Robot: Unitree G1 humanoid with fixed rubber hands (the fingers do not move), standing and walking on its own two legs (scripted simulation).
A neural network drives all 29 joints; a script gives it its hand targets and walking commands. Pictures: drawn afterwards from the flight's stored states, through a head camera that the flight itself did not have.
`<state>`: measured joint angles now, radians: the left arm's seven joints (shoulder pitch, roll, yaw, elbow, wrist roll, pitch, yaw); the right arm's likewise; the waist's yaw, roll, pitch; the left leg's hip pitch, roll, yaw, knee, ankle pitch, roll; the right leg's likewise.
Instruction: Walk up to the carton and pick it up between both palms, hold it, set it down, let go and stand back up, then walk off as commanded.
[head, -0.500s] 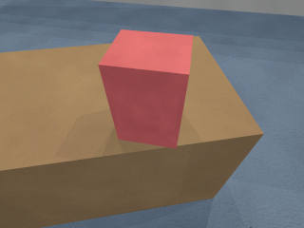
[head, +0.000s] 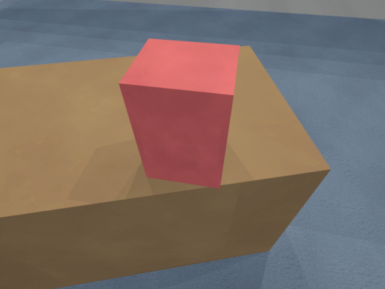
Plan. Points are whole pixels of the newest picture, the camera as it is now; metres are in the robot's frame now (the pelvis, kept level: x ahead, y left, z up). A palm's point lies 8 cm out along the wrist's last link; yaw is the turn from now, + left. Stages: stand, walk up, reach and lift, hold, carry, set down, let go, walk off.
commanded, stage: stand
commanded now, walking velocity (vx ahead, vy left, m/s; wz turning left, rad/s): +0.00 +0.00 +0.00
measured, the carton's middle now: (187, 119) +0.47 +0.03 +0.09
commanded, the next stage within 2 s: walk up in 0.46 s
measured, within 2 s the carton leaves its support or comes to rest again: neither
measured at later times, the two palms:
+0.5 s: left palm out of the picture +0.08 +0.28 -0.13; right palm out of the picture +0.08 -0.28 -0.12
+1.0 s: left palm out of the picture +0.05 +0.26 -0.14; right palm out of the picture +0.10 -0.34 -0.13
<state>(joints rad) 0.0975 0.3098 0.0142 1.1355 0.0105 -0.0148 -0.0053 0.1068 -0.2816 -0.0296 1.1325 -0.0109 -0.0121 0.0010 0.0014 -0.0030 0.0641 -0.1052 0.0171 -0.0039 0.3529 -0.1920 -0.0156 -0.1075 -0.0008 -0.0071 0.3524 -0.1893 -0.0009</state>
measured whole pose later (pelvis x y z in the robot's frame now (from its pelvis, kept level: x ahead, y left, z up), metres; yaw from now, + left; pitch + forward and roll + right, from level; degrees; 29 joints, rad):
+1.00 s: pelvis +0.03 -0.04 -0.02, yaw +6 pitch -4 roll -1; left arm 0.24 0.35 0.07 0.94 0.03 0.01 -0.02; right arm 0.27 -0.35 -0.05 0.98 -0.01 -0.01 -0.03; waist 0.03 0.01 0.14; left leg -0.33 0.00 -0.04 0.91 -0.51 0.02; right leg -0.12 0.05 -0.12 0.58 -0.39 -0.07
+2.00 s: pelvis +0.03 -0.03 -0.03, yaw +9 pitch -6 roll -1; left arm 0.09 0.35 0.03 1.01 0.00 -0.01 0.01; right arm 0.11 -0.31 -0.04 1.02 -0.01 0.00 0.01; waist 0.01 -0.01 0.17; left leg -0.26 -0.03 -0.06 0.74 -0.37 0.02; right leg -0.26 -0.01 0.04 0.71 -0.35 0.04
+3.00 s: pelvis +0.05 -0.05 +0.00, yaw +11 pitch -4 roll +0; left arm 0.08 0.31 0.02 1.14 0.00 -0.01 -0.01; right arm 0.08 -0.30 -0.02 1.13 0.00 -0.02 0.00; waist 0.01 -0.01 0.10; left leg -0.12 -0.01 -0.12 0.38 -0.20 -0.03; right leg -0.11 -0.01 -0.02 0.39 -0.21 0.00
